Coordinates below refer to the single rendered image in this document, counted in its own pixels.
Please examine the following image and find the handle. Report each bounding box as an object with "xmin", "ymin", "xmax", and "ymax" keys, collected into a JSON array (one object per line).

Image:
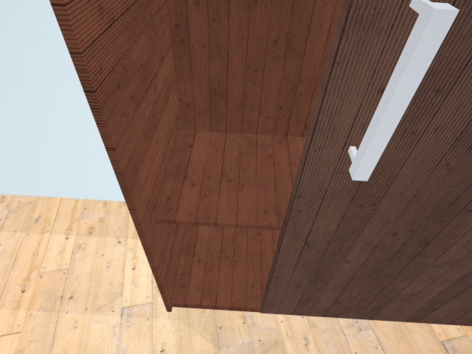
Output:
[{"xmin": 348, "ymin": 0, "xmax": 459, "ymax": 181}]

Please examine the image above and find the wardrobe door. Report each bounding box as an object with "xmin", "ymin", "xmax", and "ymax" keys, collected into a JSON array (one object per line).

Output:
[{"xmin": 260, "ymin": 0, "xmax": 472, "ymax": 326}]

